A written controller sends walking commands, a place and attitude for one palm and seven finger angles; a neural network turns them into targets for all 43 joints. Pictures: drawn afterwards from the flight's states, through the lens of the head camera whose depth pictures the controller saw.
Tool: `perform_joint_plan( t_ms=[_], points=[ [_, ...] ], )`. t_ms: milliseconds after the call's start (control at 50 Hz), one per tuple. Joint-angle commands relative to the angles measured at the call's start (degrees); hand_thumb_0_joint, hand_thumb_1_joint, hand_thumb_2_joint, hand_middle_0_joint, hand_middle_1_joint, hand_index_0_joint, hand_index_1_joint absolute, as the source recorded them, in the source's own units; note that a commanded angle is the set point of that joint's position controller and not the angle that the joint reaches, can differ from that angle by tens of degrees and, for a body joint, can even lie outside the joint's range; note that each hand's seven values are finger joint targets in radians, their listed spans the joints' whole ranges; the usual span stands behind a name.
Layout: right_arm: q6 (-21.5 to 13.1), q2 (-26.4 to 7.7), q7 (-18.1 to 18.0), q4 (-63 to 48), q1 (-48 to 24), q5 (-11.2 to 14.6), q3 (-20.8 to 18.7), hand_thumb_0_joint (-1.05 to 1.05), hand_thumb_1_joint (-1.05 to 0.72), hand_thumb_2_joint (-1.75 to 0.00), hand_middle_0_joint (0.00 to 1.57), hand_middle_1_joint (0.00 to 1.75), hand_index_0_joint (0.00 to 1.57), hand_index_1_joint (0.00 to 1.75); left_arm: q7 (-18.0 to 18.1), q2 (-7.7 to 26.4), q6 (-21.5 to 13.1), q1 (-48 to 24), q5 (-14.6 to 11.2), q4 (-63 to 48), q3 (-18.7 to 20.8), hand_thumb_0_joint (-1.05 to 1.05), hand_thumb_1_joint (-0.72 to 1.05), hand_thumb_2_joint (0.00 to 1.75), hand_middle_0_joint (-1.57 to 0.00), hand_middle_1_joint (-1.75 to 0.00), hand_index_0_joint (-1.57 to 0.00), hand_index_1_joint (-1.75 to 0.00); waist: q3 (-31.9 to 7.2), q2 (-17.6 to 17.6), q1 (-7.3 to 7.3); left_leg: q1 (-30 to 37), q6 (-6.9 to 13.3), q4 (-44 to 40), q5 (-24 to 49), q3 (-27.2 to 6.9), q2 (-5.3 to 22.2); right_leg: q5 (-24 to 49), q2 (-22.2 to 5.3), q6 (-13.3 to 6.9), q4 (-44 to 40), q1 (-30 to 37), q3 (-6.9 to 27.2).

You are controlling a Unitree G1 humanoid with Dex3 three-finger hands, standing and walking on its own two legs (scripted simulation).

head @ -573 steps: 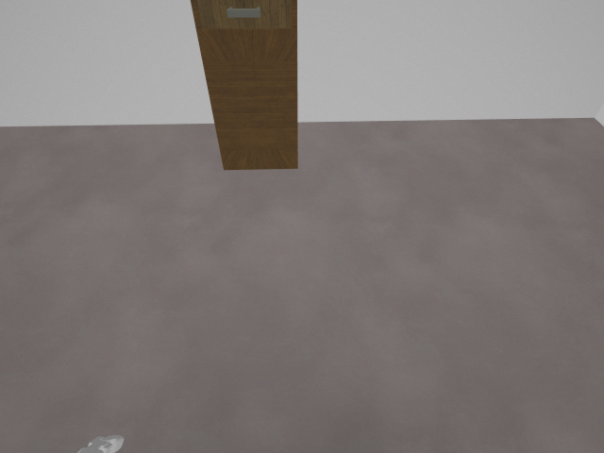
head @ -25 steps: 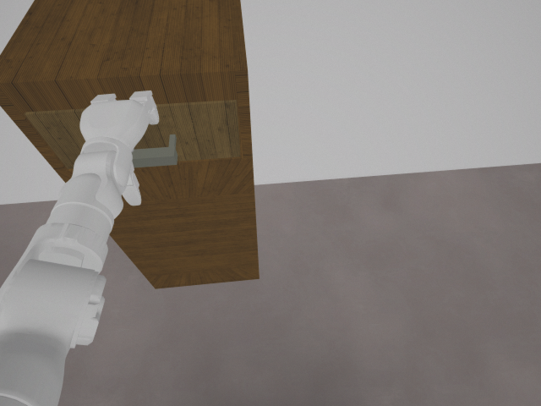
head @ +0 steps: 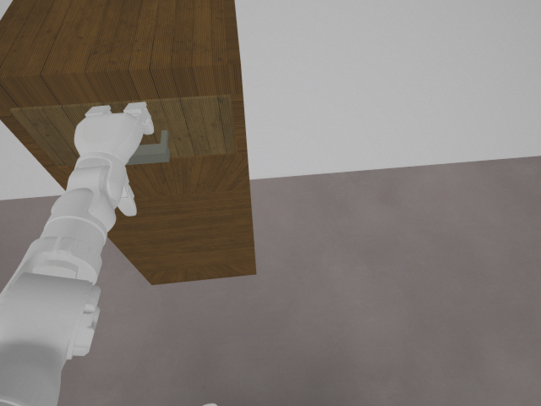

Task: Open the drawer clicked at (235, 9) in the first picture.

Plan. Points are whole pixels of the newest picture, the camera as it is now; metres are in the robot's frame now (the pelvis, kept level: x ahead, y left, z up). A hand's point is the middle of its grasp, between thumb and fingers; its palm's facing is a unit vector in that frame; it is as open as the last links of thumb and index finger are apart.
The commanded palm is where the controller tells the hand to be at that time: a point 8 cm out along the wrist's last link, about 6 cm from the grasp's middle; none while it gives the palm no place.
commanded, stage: lower the fingers behind the handle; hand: left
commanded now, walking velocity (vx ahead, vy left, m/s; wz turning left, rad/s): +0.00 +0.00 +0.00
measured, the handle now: (134, 146) +0.55 +0.21 +0.03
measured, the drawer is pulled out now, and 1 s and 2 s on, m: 0.00 0.00 0.00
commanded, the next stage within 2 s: close the thumb around the handle in 1.18 s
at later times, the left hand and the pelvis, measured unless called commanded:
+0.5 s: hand (131, 175) +0.48 +0.21 +0.02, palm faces -0.06 -0.04 -1.00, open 13.8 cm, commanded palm +0.47 +0.21 +0.08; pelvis +0.00 +0.01 -0.01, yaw +0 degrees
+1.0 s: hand (133, 178) +0.49 +0.21 +0.01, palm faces -0.06 -0.03 -1.00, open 13.8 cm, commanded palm +0.48 +0.21 +0.06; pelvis -0.02 +0.01 -0.02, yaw +0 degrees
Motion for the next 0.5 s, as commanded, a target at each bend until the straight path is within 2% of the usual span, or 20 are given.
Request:
perform_joint_plan(
  t_ms=[0, 20, 60, 80, 140, 180, 200, 220, 240, 280, 320, 360, 380, 400, 420, 440, 480],
  points=[
    [-1.1, -9.0, -0.4, -3.1, 7.0, -0.2, -3.2, 0.0, -0.9, -0.9, 0.2, 0.3, 0.2, 0.3, 3.3, 14.2, 0.8, -24.8, 0.0, -9.3, 3.4, 0.0, -0.5, 0.3, -0.3, -1.2, -0.3, -1.2, -23.1, 0.1, -0.27, 17.2, 2.8, 0.5, 22.6, -0.4, -4.3, 26.3, 3.3, -1.0, -3.1, 6.5, 0.8],
    [-1.0, -9.3, -0.4, -2.9, 7.3, -0.3, -3.2, 0.0, -0.9, -0.9, 0.2, 0.3, 0.2, 0.3, 3.2, 15.2, 0.8, -24.7, -0.2, -8.8, 4.4, 0.0, -0.5, 0.3, -0.3, -1.2, -0.3, -1.2, -23.5, -2.2, -0.43, 16.3, 2.9, 0.7, 22.9, -0.5, -4.3, 27.6, 3.2, -0.8, -3.2, 7.8, 1.0],
    [-1.0, -9.3, -0.6, -3.2, 7.1, -0.2, -3.2, 0.0, -0.9, -0.9, 0.2, 0.3, 0.2, 0.3, 3.3, 16.3, 0.6, -24.8, 0.1, -9.6, 4.8, 0.0, -0.5, 0.3, -0.3, -1.2, -0.3, -1.2, -24.1, -0.7, -0.24, 16.1, 2.8, 0.7, 22.2, -0.5, -4.4, 27.2, 3.2, -0.8, -2.8, 7.5, 1.1],
    [-1.1, -9.2, -0.5, -3.2, 7.1, -0.2, -3.3, 0.0, -0.9, -0.9, 0.2, 0.3, 0.2, 0.3, 3.2, 14.3, 0.5, -25.1, 0.1, -9.8, 3.2, 0.0, -0.5, 0.3, -0.3, -1.2, -0.3, -1.2, -23.8, -0.1, -0.52, 16.4, 2.8, 0.7, 22.1, -0.5, -4.4, 26.5, 3.2, -0.9, -2.9, 6.7, 1.0],
    [-1.2, -9.1, -0.5, -3.1, 7.6, -0.5, -3.6, 0.0, -0.9, -0.9, 0.2, 0.3, 0.2, 0.3, 3.4, 15.2, -1.0, -25.5, 0.2, -12.6, 4.2, 0.0, -0.5, 0.3, -0.3, -1.2, -0.3, -1.2, -26.3, 1.7, -0.3, 18.8, 2.7, 1.6, 24.7, -1.0, -4.1, 26.9, 3.4, -1.1, -2.1, 5.8, 1.0],
    [-1.3, -8.9, -0.3, -2.7, 7.5, -0.5, -3.7, 0.0, -0.9, -0.9, 0.2, 0.3, 0.2, 0.3, 3.6, 11.0, -1.1, -25.9, 0.0, -12.1, 1.3, 0.0, -0.5, 0.3, -0.3, -1.2, -0.3, -1.2, -23.7, 2.1, -1.32, 19.4, 2.6, 1.9, 24.2, -1.3, -3.9, 24.6, 3.7, -1.1, -2.2, 2.4, 0.4],
    [-1.3, -9.0, -0.2, -2.7, 7.8, -0.5, -3.8, 0.0, -0.9, -0.9, 0.2, 0.3, 0.2, 0.3, 4.0, 12.1, -1.0, -24.6, 0.1, -11.0, 2.7, 0.0, -0.5, 0.3, -0.3, -1.2, -0.3, -1.2, -23.9, 1.7, -0.86, 19.4, 2.5, 2.0, 24.1, -1.6, -3.8, 23.6, 3.8, -1.3, -2.0, 2.0, 0.2],
    [-1.2, -9.1, -0.2, -2.3, 7.8, -0.7, -3.6, 0.0, -0.9, -0.9, 0.2, 0.3, 0.2, 0.3, 4.2, 11.9, -1.0, -26.0, -0.1, -10.6, 2.1, 0.0, -0.5, 0.3, -0.3, -1.2, -0.3, -1.2, -23.1, 1.2, -1.58, 18.6, 2.7, 2.3, 23.9, -1.5, -3.9, 24.0, 3.8, -1.2, -2.1, 1.9, 0.4],
    [-1.2, -9.2, -0.2, -2.1, 8.2, -0.6, -3.7, 0.0, -0.9, -0.9, 0.2, 0.3, 0.2, 0.3, 4.6, 12.8, -0.8, -26.6, 0.3, -10.2, 2.7, 0.0, -0.5, 0.3, -0.3, -1.2, -0.3, -1.2, -23.5, 1.1, -1.71, 18.3, 2.6, 2.4, 23.3, -1.7, -3.8, 23.4, 3.7, -1.1, -1.7, 1.2, 0.4],
    [-1.3, -9.0, -0.1, -2.2, 8.0, -0.8, -3.8, 0.0, -0.9, -0.9, 0.2, 0.3, 0.2, 0.3, 5.4, 11.6, -0.6, -27.3, 0.8, -11.1, 2.0, 0.0, -0.5, 0.3, -0.3, -1.2, -0.3, -1.2, -24.9, 2.9, -1.54, 19.3, 2.4, 2.8, 23.5, -2.0, -3.7, 22.2, 3.8, -1.3, -1.1, -0.1, 0.1],
    [-1.2, -9.0, 0.2, -2.0, 8.1, -1.1, -3.8, 0.0, -0.9, -0.9, 0.2, 0.3, 0.2, 0.3, 6.0, 11.9, -0.3, -26.4, 0.7, -10.8, 3.0, 0.0, -0.5, 0.3, -0.3, -1.2, -0.3, -1.2, -26.2, 2.5, -1.15, 19.9, 2.3, 3.3, 25.6, -2.2, -3.5, 23.1, 4.0, -1.5, -0.6, 0.2, -0.2],
    [-1.2, -8.9, 0.3, -2.1, 8.1, -1.0, -3.7, 0.0, -0.9, -0.9, 0.2, 0.3, 0.2, 0.3, 6.4, 10.9, 0.4, -25.6, 0.7, -8.8, 2.4, 0.0, -0.5, 0.3, -0.3, -1.2, -0.3, -1.2, -24.8, 2.1, -1.23, 18.6, 2.3, 3.3, 24.1, -2.2, -3.5, 22.1, 4.1, -1.4, -0.5, -0.6, -0.3],
    [-1.1, -9.1, 0.3, -2.0, 7.9, -1.0, -3.7, 0.0, -0.9, -0.9, 0.2, 0.3, 0.2, 0.3, 6.7, 12.2, 0.8, -25.6, 1.0, -8.8, 3.3, 0.0, -0.5, 0.3, -0.3, -1.2, -0.3, -1.2, -24.8, 2.3, -1.0, 18.1, 2.3, 3.4, 23.8, -2.1, -3.5, 21.9, 4.0, -1.4, -0.2, -0.7, -0.3],
    [-1.1, -9.0, 0.3, -2.3, 7.9, -1.1, -3.6, 0.0, -0.9, -0.9, 0.2, 0.3, 0.2, 0.3, 6.9, 11.3, 1.1, -25.9, 1.1, -8.8, 2.5, 0.0, -0.5, 0.3, -0.3, -1.2, -0.3, -1.2, -25.0, 2.5, -1.2, 18.0, 2.2, 3.4, 23.3, -2.1, -3.6, 21.6, 4.1, -1.4, -0.2, -0.8, -0.4],
    [-1.2, -9.0, 0.4, -2.1, 8.0, -1.2, -3.5, 0.0, -0.9, -0.9, 0.2, 0.3, 0.2, 0.3, 6.9, 11.2, 1.4, -25.7, 1.0, -7.6, 2.7, 0.0, -0.5, 0.3, -0.3, -1.2, -0.3, -1.2, -24.8, 1.3, -1.46, 17.4, 2.4, 3.6, 23.6, -2.2, -3.6, 22.0, 4.1, -1.4, -0.3, -0.7, -0.3],
    [-1.1, -9.1, 0.3, -2.1, 8.2, -1.0, -3.4, 0.0, -0.9, -0.9, 0.2, 0.3, 0.2, 0.3, 7.1, 12.3, 1.6, -26.4, 1.2, -7.1, 3.1, 0.0, -0.5, 0.3, -0.3, -1.2, -0.3, -1.2, -24.2, 0.4, -1.7, 16.1, 2.5, 3.5, 21.8, -2.1, -3.5, 21.4, 4.0, -1.2, -0.3, -0.5, -0.2],
    [-1.2, -9.2, 0.0, -2.2, 8.1, -1.0, -3.2, 0.0, -0.9, -0.9, 0.2, 0.3, 0.2, 0.3, 7.3, 13.4, 1.8, -26.8, 1.4, -7.0, 3.5, 0.0, -0.5, 0.3, -0.3, -1.2, -0.3, -1.2, -24.8, 1.2, -1.6, 15.1, 2.5, 3.6, 20.6, -1.8, -3.7, 21.2, 3.9, -1.2, -0.2, -0.2, 0.1]
  ],
)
